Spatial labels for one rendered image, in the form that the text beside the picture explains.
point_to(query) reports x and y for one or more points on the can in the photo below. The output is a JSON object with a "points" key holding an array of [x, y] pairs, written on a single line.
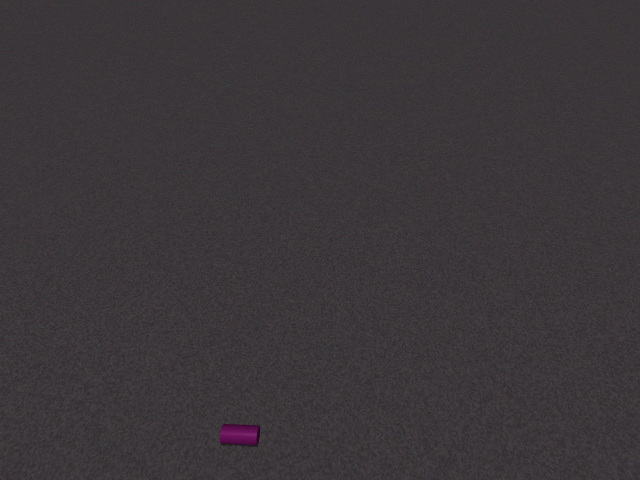
{"points": [[240, 434]]}

